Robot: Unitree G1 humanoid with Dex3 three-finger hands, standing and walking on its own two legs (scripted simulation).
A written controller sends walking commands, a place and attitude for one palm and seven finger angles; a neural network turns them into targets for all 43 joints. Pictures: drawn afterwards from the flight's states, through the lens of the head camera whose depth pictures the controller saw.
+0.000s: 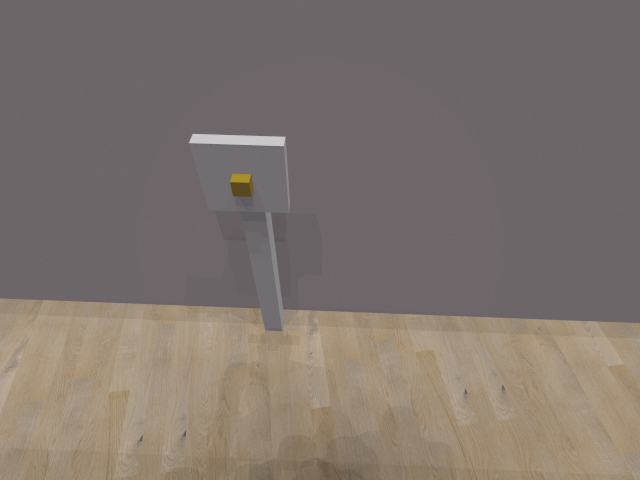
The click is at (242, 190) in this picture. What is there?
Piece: button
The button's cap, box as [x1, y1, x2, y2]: [230, 174, 252, 196]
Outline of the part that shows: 232,174 230,183 233,195 251,196 252,183 250,174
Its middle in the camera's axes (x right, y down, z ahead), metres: -0.16 -0.11 +0.79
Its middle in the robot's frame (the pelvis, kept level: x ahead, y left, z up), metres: +0.65 +0.20 -0.05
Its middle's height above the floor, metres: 0.72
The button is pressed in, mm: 0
